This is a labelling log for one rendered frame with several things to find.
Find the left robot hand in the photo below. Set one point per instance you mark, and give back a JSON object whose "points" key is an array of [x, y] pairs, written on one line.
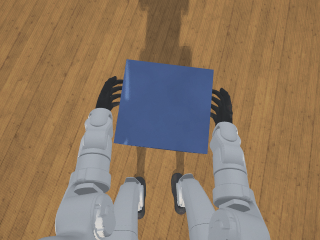
{"points": [[106, 95]]}

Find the right robot hand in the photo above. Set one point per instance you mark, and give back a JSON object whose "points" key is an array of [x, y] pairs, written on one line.
{"points": [[224, 111]]}

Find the robot left shin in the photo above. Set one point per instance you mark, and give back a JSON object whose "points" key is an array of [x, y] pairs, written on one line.
{"points": [[132, 179]]}

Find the robot right forearm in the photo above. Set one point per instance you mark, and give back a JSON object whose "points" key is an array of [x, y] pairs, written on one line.
{"points": [[230, 172]]}

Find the robot right shin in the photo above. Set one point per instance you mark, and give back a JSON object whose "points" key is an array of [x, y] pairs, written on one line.
{"points": [[185, 176]]}

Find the carton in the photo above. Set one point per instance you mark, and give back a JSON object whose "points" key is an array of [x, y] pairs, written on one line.
{"points": [[165, 106]]}

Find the robot left forearm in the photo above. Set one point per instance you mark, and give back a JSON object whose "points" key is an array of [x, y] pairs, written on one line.
{"points": [[91, 174]]}

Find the robot left upper arm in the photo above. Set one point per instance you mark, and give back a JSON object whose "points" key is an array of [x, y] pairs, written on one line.
{"points": [[85, 217]]}

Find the robot right upper arm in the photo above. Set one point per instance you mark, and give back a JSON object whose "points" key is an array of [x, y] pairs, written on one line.
{"points": [[231, 224]]}

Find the robot shin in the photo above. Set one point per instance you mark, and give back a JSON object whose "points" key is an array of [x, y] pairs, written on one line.
{"points": [[185, 176], [132, 179]]}

